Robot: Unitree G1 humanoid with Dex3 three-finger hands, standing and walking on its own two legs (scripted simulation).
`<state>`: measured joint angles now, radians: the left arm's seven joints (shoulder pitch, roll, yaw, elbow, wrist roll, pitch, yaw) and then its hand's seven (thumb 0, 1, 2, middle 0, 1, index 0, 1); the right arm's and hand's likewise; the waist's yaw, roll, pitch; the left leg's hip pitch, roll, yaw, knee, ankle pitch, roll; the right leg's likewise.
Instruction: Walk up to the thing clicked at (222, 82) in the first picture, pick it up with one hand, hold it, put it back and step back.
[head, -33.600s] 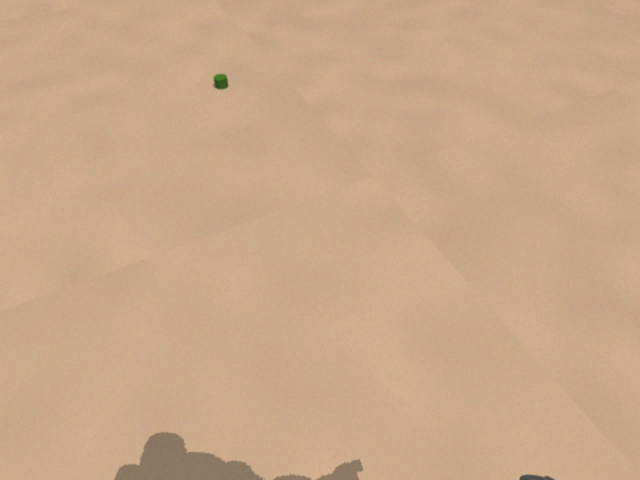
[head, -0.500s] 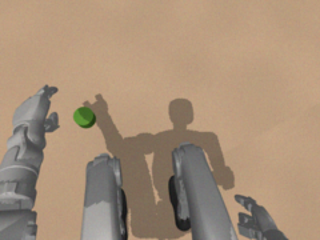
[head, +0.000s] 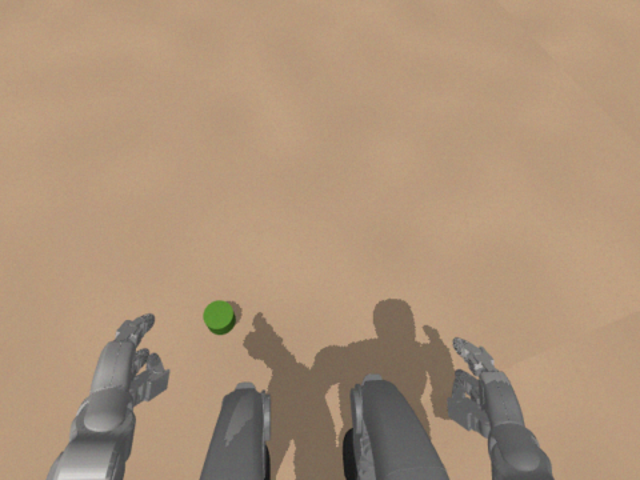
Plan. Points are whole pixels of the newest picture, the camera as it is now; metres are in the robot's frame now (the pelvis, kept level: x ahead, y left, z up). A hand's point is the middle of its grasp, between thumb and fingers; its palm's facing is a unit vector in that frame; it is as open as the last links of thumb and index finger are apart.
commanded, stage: home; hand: left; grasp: from above
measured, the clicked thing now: (219, 317) +0.49 +0.21 -0.59
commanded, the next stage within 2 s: none
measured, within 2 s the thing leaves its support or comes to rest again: neither
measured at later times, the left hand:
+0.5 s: hand (113, 410) +0.20 +0.19 +0.05, palm faces +0.08 -0.97 -0.22, open 7.4 cm
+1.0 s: hand (120, 413) +0.20 +0.18 +0.05, palm faces +0.07 -0.97 -0.21, open 7.4 cm
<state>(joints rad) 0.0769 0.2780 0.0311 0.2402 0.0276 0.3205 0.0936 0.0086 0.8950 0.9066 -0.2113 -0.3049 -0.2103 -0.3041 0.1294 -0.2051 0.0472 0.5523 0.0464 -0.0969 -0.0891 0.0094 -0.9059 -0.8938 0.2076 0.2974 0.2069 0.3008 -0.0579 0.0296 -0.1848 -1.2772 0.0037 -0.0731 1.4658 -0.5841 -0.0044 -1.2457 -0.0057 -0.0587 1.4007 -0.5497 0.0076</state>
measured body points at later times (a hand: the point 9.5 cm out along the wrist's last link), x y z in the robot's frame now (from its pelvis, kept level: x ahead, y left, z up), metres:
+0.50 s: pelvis +0.05 +0.00 +0.10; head +0.06 +0.01 +0.55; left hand +0.20 +0.24 +0.07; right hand +0.22 -0.24 +0.04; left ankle +0.05 +0.12 -0.58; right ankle +0.06 -0.13 -0.58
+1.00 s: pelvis +0.05 +0.00 +0.10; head +0.06 +0.00 +0.55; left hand +0.19 +0.24 +0.07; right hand +0.21 -0.24 +0.03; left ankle +0.05 +0.12 -0.58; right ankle +0.06 -0.13 -0.58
